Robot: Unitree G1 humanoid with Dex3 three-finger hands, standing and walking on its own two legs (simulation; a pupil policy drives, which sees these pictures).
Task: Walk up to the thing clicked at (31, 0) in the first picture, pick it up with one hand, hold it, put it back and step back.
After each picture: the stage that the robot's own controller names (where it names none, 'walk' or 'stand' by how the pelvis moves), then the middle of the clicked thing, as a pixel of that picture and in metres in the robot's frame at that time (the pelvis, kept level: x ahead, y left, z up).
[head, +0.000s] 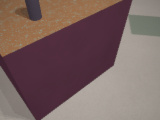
stand; out of the picture +0.81 +0.27 +0.12
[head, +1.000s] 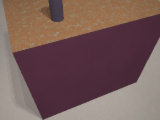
rise first; out of the picture +0.78 +0.18 +0.13
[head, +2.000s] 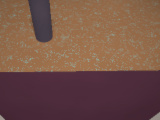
walk; (40, 10) +0.55 +0.20 +0.15
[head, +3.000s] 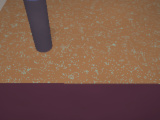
stand; (39, 21) +0.52 +0.18 +0.14
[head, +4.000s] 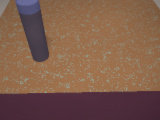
stand; (35, 32) +0.51 +0.19 +0.12
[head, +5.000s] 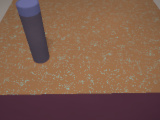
stand; (35, 34) +0.51 +0.19 +0.12
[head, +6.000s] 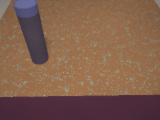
stand; (34, 35) +0.50 +0.19 +0.12
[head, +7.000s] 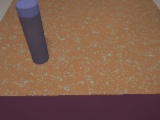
stand; (34, 35) +0.50 +0.19 +0.12
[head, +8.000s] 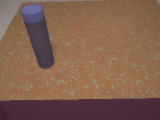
rise first; (40, 40) +0.49 +0.19 +0.12
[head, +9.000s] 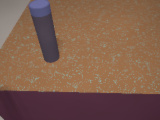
go down; (46, 34) +0.51 +0.19 +0.12
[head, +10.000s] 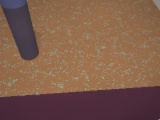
go down; (22, 28) +0.50 +0.18 +0.13
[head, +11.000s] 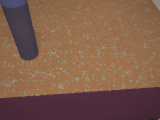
go down; (21, 28) +0.50 +0.18 +0.14
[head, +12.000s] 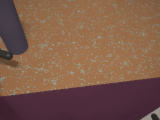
close in; (6, 19) +0.49 +0.20 +0.16
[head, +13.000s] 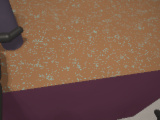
lift; out of the picture +0.50 +0.20 +0.17
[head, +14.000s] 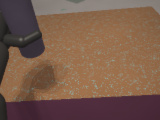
lift; (18, 10) +0.34 +0.15 +0.35
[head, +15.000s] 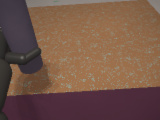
hold; (18, 29) +0.34 +0.16 +0.29
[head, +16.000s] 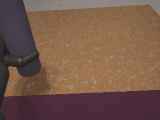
hold; (17, 33) +0.34 +0.17 +0.29
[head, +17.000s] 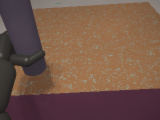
crouch; (23, 32) +0.34 +0.15 +0.28
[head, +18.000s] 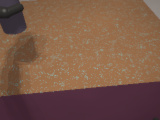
crouch; out of the picture +0.47 +0.19 +0.34
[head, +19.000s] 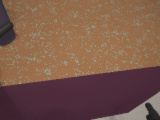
lower; out of the picture +0.51 +0.21 +0.17
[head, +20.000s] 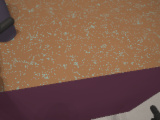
lower; out of the picture +0.52 +0.20 +0.18
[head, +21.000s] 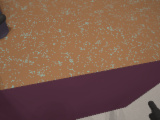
lower; out of the picture +0.54 +0.21 +0.18
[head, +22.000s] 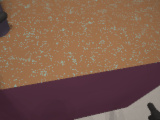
lower; out of the picture +0.54 +0.21 +0.18
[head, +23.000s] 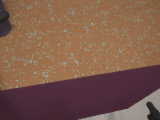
loosen; out of the picture +0.54 +0.21 +0.18
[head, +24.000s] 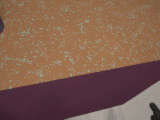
rise; out of the picture +0.53 +0.21 +0.18
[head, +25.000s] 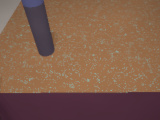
sink last; (40, 26) +0.53 +0.19 +0.15
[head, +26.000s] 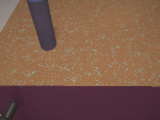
stand; (42, 21) +0.55 +0.19 +0.14
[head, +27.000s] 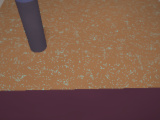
stand; (32, 22) +0.54 +0.20 +0.14
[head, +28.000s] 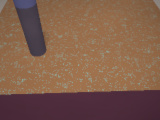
stand; (32, 27) +0.53 +0.20 +0.13
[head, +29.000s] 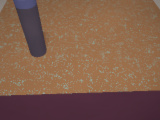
stand; (32, 27) +0.53 +0.20 +0.12
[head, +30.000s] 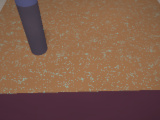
stand; (33, 25) +0.53 +0.20 +0.13
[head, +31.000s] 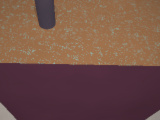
walk; out of the picture +0.61 +0.16 +0.15
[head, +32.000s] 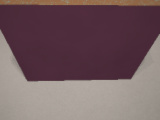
walk; out of the picture +0.96 +0.24 +0.15
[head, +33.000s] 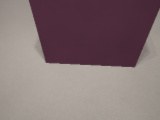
stand; out of the picture +1.30 +0.16 +0.14
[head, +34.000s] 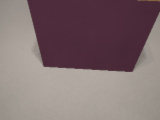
stand; out of the picture +1.27 +0.14 +0.12
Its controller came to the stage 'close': yes
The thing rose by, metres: 0.21
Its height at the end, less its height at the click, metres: +0.00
